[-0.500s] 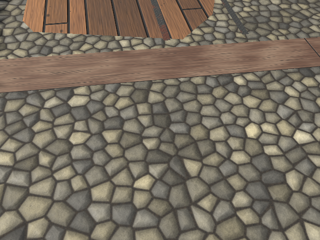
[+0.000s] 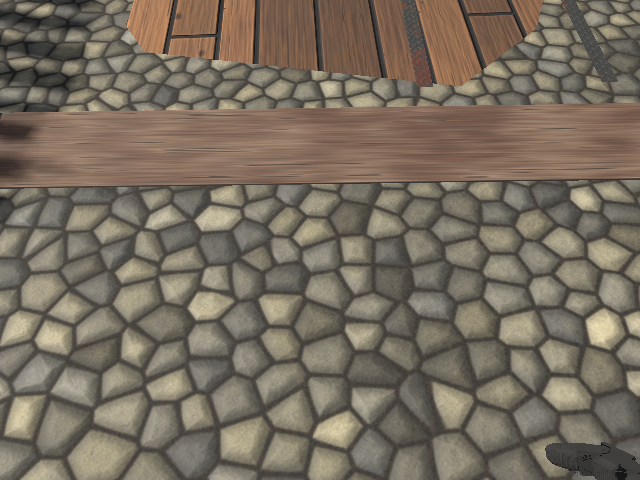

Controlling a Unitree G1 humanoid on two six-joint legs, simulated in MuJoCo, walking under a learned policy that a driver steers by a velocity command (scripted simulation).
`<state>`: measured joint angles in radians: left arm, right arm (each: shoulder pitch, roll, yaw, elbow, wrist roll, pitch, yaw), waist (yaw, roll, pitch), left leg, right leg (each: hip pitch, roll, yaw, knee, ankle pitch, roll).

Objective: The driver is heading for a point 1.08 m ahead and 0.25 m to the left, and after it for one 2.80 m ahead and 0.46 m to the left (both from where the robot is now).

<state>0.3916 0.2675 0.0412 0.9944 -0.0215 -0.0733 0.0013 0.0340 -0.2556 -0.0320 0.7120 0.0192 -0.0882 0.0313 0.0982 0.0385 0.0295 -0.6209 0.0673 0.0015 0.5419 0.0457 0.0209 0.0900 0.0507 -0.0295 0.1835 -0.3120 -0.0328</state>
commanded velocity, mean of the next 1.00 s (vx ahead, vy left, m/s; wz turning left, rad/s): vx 0.50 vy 0.00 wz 0.04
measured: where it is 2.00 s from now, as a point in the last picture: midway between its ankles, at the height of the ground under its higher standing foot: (334, 232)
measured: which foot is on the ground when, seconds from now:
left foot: up 0.00-0.06, down 0.08-0.62, up 0.64-1.00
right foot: down 0.00-0.10, up 0.12-0.60, down 0.62-1.00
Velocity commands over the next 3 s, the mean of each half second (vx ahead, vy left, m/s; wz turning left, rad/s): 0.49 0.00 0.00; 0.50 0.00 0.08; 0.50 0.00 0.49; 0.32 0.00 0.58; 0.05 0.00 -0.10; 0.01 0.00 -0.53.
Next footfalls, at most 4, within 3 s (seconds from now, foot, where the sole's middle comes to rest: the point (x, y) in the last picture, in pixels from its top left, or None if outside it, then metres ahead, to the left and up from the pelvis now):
0.08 left None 0.24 0.12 -0.77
0.62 right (426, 451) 0.53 -0.12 -0.77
1.18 left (324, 316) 0.83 0.12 -0.77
1.66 right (378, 216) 1.15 0.00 -0.77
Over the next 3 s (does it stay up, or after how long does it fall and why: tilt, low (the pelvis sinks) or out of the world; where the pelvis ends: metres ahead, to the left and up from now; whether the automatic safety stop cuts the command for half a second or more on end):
stays up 1.11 0.12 0.00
